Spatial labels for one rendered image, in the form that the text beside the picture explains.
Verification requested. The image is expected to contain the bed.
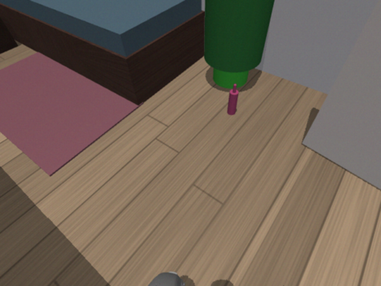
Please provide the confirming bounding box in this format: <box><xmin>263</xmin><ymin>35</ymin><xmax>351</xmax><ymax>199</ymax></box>
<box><xmin>0</xmin><ymin>0</ymin><xmax>205</xmax><ymax>105</ymax></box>

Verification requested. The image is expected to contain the potted plant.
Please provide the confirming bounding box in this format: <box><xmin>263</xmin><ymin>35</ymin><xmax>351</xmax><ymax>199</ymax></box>
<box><xmin>204</xmin><ymin>0</ymin><xmax>274</xmax><ymax>89</ymax></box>

